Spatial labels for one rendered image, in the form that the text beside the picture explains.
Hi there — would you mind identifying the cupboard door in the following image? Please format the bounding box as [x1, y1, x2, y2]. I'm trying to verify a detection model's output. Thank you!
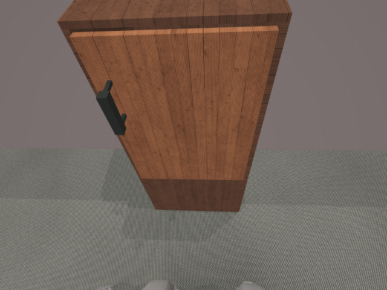
[70, 25, 279, 180]

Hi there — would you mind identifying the handle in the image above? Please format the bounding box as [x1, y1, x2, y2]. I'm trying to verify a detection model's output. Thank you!
[96, 80, 126, 135]

